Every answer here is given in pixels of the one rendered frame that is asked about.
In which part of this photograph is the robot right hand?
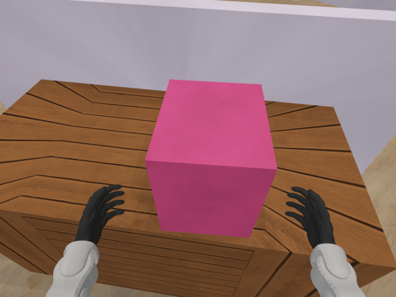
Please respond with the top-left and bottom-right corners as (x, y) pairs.
(285, 186), (335, 249)

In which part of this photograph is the pedestal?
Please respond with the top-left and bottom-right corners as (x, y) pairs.
(0, 79), (396, 297)

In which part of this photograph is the right robot forearm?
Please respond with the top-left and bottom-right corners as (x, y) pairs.
(310, 243), (366, 297)

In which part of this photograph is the left robot forearm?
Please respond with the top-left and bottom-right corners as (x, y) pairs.
(45, 241), (100, 297)

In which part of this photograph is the robot left hand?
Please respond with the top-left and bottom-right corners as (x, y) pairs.
(75, 184), (124, 245)

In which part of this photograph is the carton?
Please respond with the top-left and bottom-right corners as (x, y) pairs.
(145, 79), (277, 238)

